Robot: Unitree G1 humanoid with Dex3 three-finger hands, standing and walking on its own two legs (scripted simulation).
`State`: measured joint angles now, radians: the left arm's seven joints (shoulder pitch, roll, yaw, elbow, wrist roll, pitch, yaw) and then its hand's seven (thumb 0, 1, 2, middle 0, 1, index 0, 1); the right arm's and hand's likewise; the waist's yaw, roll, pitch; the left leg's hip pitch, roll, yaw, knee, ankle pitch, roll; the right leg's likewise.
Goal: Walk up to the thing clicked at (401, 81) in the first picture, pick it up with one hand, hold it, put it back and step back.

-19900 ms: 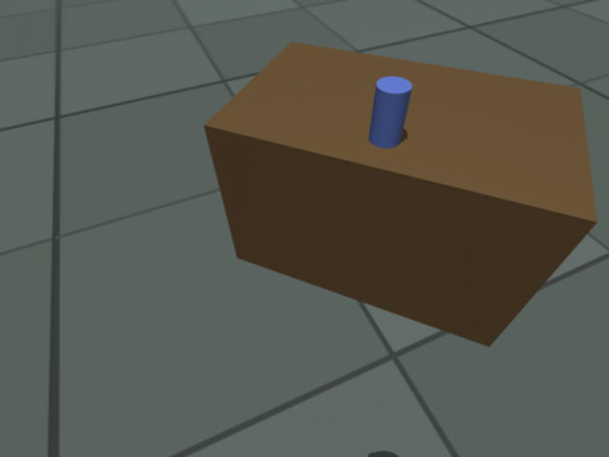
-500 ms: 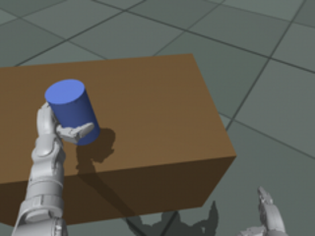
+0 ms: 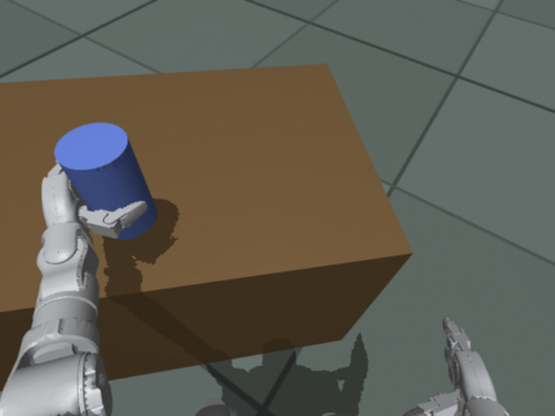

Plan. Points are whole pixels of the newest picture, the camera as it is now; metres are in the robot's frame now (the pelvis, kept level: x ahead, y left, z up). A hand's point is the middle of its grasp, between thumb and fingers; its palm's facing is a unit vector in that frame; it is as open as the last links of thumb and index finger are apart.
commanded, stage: lower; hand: left
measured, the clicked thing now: (113, 185) +0.44 +0.23 +0.07
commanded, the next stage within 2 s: loosen in 0.98 s
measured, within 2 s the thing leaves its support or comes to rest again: rests again in 0.76 s
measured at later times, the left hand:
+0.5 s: hand (121, 206) +0.45 +0.24 +0.01, palm faces +0.24 -0.97 +0.00, open 11.7 cm
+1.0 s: hand (122, 213) +0.45 +0.24 -0.02, palm faces +0.25 -0.97 +0.01, open 11.7 cm
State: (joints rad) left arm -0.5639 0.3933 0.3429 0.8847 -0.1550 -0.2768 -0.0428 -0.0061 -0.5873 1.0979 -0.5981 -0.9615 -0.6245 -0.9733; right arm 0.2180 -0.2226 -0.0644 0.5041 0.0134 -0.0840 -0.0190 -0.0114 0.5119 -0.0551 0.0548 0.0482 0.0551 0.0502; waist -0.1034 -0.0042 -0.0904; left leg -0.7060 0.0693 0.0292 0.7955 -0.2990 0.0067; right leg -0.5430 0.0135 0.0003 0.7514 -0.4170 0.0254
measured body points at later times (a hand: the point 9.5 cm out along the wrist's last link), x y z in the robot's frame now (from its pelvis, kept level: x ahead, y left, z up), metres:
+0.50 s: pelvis +0.00 +0.00 -0.02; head +0.10 +0.04 +0.41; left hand +0.43 +0.29 +0.01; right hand +0.16 -0.25 -0.06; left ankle +0.05 +0.11 -0.71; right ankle -0.03 -0.14 -0.71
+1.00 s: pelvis +0.00 +0.00 -0.04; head +0.11 +0.05 +0.39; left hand +0.43 +0.30 -0.02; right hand +0.17 -0.25 -0.06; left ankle +0.05 +0.11 -0.71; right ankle -0.03 -0.14 -0.71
